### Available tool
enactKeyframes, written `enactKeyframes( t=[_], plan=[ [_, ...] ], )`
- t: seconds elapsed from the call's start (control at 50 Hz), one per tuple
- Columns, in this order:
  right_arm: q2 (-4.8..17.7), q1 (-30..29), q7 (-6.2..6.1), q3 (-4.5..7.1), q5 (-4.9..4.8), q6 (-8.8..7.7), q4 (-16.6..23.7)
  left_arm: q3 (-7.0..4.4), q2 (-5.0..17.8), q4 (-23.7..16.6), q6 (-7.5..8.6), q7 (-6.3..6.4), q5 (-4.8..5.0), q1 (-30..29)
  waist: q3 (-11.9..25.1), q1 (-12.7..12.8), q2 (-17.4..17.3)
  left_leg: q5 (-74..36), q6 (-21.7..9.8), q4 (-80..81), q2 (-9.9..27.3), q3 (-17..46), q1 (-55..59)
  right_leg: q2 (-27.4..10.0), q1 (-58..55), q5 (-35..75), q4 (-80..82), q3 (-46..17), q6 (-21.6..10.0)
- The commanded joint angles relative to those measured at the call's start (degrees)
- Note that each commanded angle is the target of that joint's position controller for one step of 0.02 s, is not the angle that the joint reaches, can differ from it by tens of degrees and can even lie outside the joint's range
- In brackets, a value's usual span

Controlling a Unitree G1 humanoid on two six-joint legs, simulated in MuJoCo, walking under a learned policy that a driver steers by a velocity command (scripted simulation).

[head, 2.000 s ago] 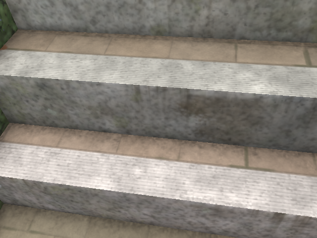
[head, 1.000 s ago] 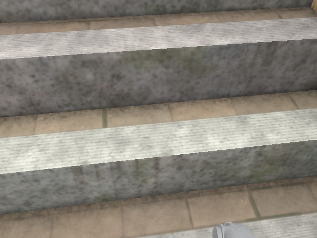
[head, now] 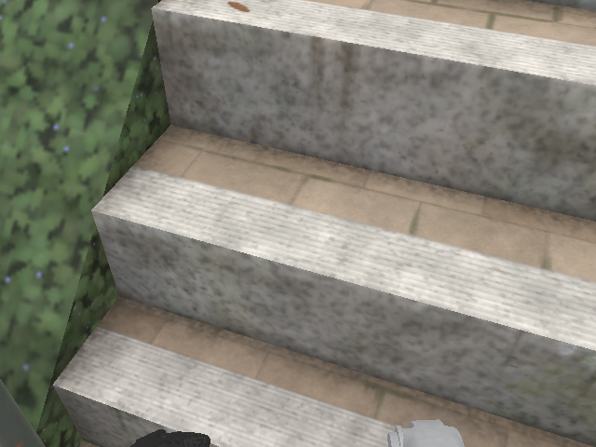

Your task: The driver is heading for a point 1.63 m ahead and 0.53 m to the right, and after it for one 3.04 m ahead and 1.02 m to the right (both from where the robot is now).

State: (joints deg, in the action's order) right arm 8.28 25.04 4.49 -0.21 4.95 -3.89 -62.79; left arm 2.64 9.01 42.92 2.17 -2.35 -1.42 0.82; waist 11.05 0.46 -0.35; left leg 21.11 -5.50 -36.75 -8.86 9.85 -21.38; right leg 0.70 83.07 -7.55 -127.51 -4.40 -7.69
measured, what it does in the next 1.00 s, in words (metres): climbs, turning right: right foot 0.20 m higher, then left foot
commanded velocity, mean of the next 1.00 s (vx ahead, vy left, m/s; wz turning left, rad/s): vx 0.09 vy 0.00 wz -0.36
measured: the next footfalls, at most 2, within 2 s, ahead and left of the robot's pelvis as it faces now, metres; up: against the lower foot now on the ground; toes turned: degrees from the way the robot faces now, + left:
right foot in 0.12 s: +0.20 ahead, -0.11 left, +0.20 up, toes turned +2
left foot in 0.60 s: +0.28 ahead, +0.12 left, +0.20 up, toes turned -9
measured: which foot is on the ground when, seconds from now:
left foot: down 0.00-0.14, up 0.16-0.58, down 0.60-1.00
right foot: up 0.00-0.10, down 0.12-0.62, up 0.64-1.00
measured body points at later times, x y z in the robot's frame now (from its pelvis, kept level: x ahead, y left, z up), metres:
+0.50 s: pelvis +0.14 -0.01 +0.19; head +0.12 -0.02 +0.64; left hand +0.23 +0.21 +0.06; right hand +0.32 -0.24 +0.09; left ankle +0.25 +0.14 -0.42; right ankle +0.16 -0.11 -0.53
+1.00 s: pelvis +0.19 +0.02 +0.20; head +0.20 +0.03 +0.65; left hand +0.42 +0.17 +0.09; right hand +0.31 -0.26 +0.14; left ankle +0.24 +0.12 -0.53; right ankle +0.17 -0.08 -0.50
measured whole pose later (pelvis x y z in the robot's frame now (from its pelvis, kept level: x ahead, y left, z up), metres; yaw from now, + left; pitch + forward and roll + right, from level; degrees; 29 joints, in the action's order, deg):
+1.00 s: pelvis +0.19 +0.02 +0.20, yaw -24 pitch +6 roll +2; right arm 8.9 2.8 1.3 -0.6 2.6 -2.4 -37.9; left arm -1.2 12.1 45.2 2.9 -4.7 -1.9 10.3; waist 7.0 -1.9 3.0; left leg 14.8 -2.2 -29.7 4.1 -15.1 -19.9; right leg -3.0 32.4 -17.1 -49.5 1.6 1.8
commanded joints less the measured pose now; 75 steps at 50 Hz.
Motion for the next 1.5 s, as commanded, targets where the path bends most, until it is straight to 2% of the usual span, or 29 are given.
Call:
enactKeyframes(
  t=[0.02,0.1,0.12,0.14,0.16,0.18,0.2,0.22,0.24,0.26,0.3,0.4,0.48,0.6,0.62,0.64,0.66,0.68,0.74,0.88,0.94,0.96,1.04,1.1,1.16,1.2,1.28,1.44,1.5],
  plan=[
    [8.37,-1.22,0.64,1.05,0.03,-1.17,4.63,-0.86,4.05,-9.21,-1.64,1.38,0.17,-12.66,-1.54,1.58,-2.73,-36.49,-10.19,14.31,11.64,10.93,-4.25,-1.91,-6.56,-3.45,11.59,5.57,3.76],
    [16.81,-8.57,2.87,3.73,-6.48,-3.48,9.03,-1.85,4.95,-5.96,-6.67,-1.52,-0.33,-3.18,2.14,7.7,-8.98,-107.67,-13.02,19.24,22.34,5.52,7.16,5.66,-37.99,-10.67,50.2,17.06,6.87],
    [13.67,-0.22,-5.41,4.81,-7.58,-3.78,5.85,-1.0,-0.02,3.05,-3.18,4.15,1.67,12.24,4.94,5.19,-5.48,-112.34,-5.2,12.35,20.49,-5.42,16.15,7.72,-49.21,-28.31,53.59,19.51,0.81],
    [14.8,-0.29,-8.22,4.92,-8.74,-3.8,6.31,-1.86,2.43,6.01,-0.86,5.65,2.34,22.88,4.33,10.04,-5.73,-111.81,-1.81,0.88,18.3,-4.98,14.88,6.65,-58.65,-19.01,62.57,9.47,-1.37],
    [9.33,-5.55,1.84,3.34,1.32,-2.24,5.28,-3.84,11.67,6.5,-4.12,1.06,0.4,23.59,15.44,9.49,11.68,-91.07,-0.95,-18.6,13.74,1.32,1.57,-3.19,-66.52,8.2,79.71,-21.6,-11.13],
    [9.2,-7.43,5.25,5.49,-1.49,1.09,5.8,-5.06,11.96,3.36,-6.66,-0.69,-4.91,24.57,7.9,14.0,26.32,-20.71,0.86,-53.6,-2.56,7.36,-15.69,-12.11,-62.67,-2.61,100.78,-51.94,-19.13],
    [7.48,-8.03,5.32,5.77,-5.91,2.41,5.97,-4.44,8.81,3.77,-5.88,-1.65,-5.24,20.63,-3.6,11.04,14.11,-25.7,-4.92,-69.25,-3.71,17.91,-31.86,-9.34,-55.42,-34.02,102.61,-53.41,-11.58],
    [0.28,-9.73,-0.43,3.05,0.53,0.22,15.68,-6.39,6.66,8.75,-3.51,4.92,3.33,8.3,-7.59,-4.85,4.13,-20.13,-0.44,-65.52,3.58,0.69,-23.32,-8.01,-50.11,-49.62,99.69,-38.88,-9.07],
    [-0.31,-9.59,-2.75,2.12,0.89,0.25,16.28,-4.75,3.26,10.26,-2.14,6.88,3.65,7.77,-13.85,-5.8,-3.7,-17.97,1.5,-64.34,4.44,-3.03,-24.09,-6.36,-40.79,-44.77,97.57,-31.71,-6.82],
    [8.38,-12.86,-0.67,2.22,-4.64,1.02,11.43,-3.65,1.83,6.39,0.78,2.58,-1.22,1.35,-11.15,-0.6,-3.84,-17.62,-2.35,-60.47,5.66,6.22,-34.63,-4.3,-43.98,-35.44,95.53,-22.84,-4.63],
    [5.63,-13.0,-1.43,0.62,-3.78,1.39,12.25,-2.16,-2.56,7.03,2.54,1.44,-0.95,0.37,-5.65,-3.35,-0.07,-17.36,-0.73,-59.72,8.6,3.67,-34.44,-1.54,-43.6,-19.4,98.44,-18.82,-3.04],
    [8.76,-19.01,-2.56,1.06,-1.86,1.23,13.71,-5.11,7.61,4.29,2.6,0.87,-0.5,8.91,1.04,0.31,3.54,-14.52,7.68,-45.21,11.54,-6.94,-34.16,-3.24,-52.55,-7.4,102.79,-13.32,-3.29],
    [7.71,-21.94,-3.35,1.75,-1.36,1.13,16.08,-5.29,7.14,0.1,3.37,1.72,-1.33,5.68,-2.51,-0.43,7.32,-15.09,8.71,-39.29,11.47,-9.25,-18.68,-4.25,-47.32,-5.8,104.4,-16.92,-3.65],
    [5.79,-20.16,-5.57,1.61,-4.08,0.08,22.48,-6.43,8.45,-2.2,3.44,0.45,1.93,6.78,-3.33,-1.51,6.82,-14.25,8.34,9.13,6.38,-14.76,-5.28,-5.56,-63.34,13.96,90.97,-20.59,-8.19],
    [7.96,-19.83,-5.82,2.75,-3.49,-0.75,22.72,-6.23,6.52,-0.51,2.89,-0.5,0.52,12.88,-1.51,-0.07,3.96,-26.21,4.72,10.47,10.4,-9.6,1.98,-3.29,-61.7,9.71,85.3,-20.6,-5.01],
    [14.6,-20.28,-5.77,3.98,-3.67,-1.45,23.9,-5.31,1.46,0.17,2.53,-0.37,-0.83,23.47,8.56,5.66,-11.53,-58.48,-12.22,4.99,24.68,7.58,18.93,5.47,-48.96,-9.31,68.79,-11.58,4.02],
    [17.15,-21.41,-4.5,5.45,-2.75,-0.98,26.94,-7.09,7.24,0.75,1.81,-0.38,-1.1,21.92,8.7,1.19,-17.83,-55.4,-24.18,12.21,36.13,27.34,24.6,8.3,-32.34,-32.54,45.54,-9.24,11.69],
    [17.32,-20.5,-4.06,5.91,-2.04,-1.13,25.48,-8.28,11.02,1.39,1.56,-0.53,-0.26,17.34,5.43,-0.48,-5.52,-42.31,-22.78,14.3,36.85,28.71,18.52,7.56,-27.34,-26.81,22.47,-9.54,12.0],
    [2.35,-28.52,-1.76,-0.06,-3.28,2.06,26.56,-7.95,9.28,-0.85,0.0,1.5,1.8,7.35,-1.45,-0.76,-0.31,-6.38,-10.65,17.56,24.9,3.89,2.73,5.72,-23.32,-7.6,14.47,-8.02,6.81],
    [5.55,-33.98,-3.33,-0.01,-5.21,-1.51,33.3,-5.77,8.22,0.92,-0.47,-2.02,-0.69,6.97,1.12,0.92,-1.63,-9.69,-4.31,20.89,19.13,-14.38,3.52,-3.63,-40.0,-12.82,48.28,4.38,13.85],
    [15.39,-20.44,-4.42,4.28,-4.21,1.76,28.25,-4.39,6.2,-1.97,1.22,-3.24,-0.88,2.35,-3.88,-5.41,-5.03,-2.08,-8.6,18.51,22.38,-11.6,13.14,-2.43,-40.7,-22.69,86.52,9.36,11.63],
    [15.62,-20.34,-4.03,4.92,-1.58,1.91,27.4,-4.42,6.45,-0.57,1.81,-3.13,-0.88,7.37,-4.62,-4.84,-6.48,-3.92,-11.29,19.24,30.46,-6.38,9.99,-3.56,-48.33,-9.68,80.97,7.35,9.97],
    [4.48,-25.35,-2.6,1.3,-3.23,-1.53,26.54,-6.28,9.05,-3.27,3.79,0.16,0.36,10.1,-2.46,-0.27,-4.46,-14.69,-5.93,10.55,28.91,-13.34,10.31,-1.98,-58.49,8.52,95.47,4.67,-0.61],
    [5.94,-28.78,-5.01,1.62,-4.22,-2.78,32.35,-8.5,15.74,-3.0,1.83,1.42,0.74,17.8,1.65,2.38,11.39,2.3,8.39,-13.11,9.25,-20.68,-17.09,-14.97,-83.08,21.67,102.83,-23.19,-17.92],
    [8.54,-27.0,-5.31,2.97,-3.87,-1.32,31.01,-9.46,17.08,-3.91,1.46,0.14,0.21,13.67,0.75,2.13,6.66,8.5,9.09,-59.41,8.69,-4.5,-30.39,-16.75,-76.83,21.79,103.38,-26.32,-14.66],
    [9.31,-25.56,-5.71,3.08,-4.17,-0.81,31.74,-6.55,10.34,-5.57,-1.09,1.11,0.28,10.01,-0.59,0.99,-0.65,0.02,7.37,-65.75,5.94,-1.93,-34.31,-13.28,-69.81,10.51,103.79,-23.54,-13.34],
    [9.67,-20.4,-5.86,2.6,-3.29,0.9,30.67,-3.58,7.13,-9.84,-0.97,0.64,-0.4,4.24,2.83,-2.23,3.49,-2.36,10.26,-68.16,6.85,-3.79,-33.14,-11.83,-67.42,17.29,103.58,-18.04,-11.83],
    [8.1,-15.05,-1.73,1.59,-1.01,2.81,26.89,-4.01,11.63,-13.84,2.29,2.03,1.93,-0.23,-1.81,-3.02,4.46,5.42,11.48,-22.42,9.6,-10.32,-8.59,-8.03,-58.67,2.14,106.79,-12.87,-6.57],
    [5.58,-13.82,0.69,0.99,-3.49,3.09,25.7,-4.43,11.38,-10.17,-0.19,0.32,1.92,2.31,-1.29,-2.23,5.61,-4.77,10.67,8.76,7.7,-12.69,-0.51,-9.17,-65.69,8.81,101.55,-17.03,-9.69]
  ],
)
Keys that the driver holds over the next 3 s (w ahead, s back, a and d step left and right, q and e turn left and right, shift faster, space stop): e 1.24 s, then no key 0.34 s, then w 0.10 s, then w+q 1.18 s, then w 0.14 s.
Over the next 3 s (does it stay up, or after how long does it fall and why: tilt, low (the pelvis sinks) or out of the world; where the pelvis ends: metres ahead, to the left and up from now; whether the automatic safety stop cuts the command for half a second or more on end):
stays up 0.60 -0.22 0.60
